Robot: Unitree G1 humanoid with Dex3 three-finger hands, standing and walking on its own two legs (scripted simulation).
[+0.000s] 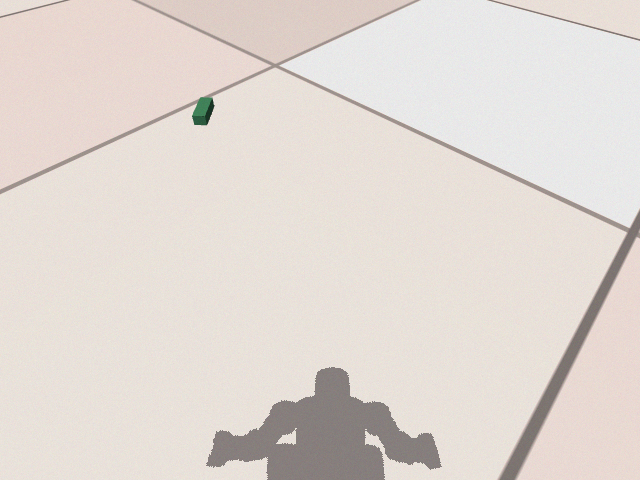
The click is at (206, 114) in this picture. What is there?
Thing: lying carton
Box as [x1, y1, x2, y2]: [192, 97, 213, 124]
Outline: 212,98 200,97 192,115 194,124 207,123 213,107
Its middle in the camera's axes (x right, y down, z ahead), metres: -0.66 -0.73 +2.25
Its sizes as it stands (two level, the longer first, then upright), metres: 0.200 0.072 0.058
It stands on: the floor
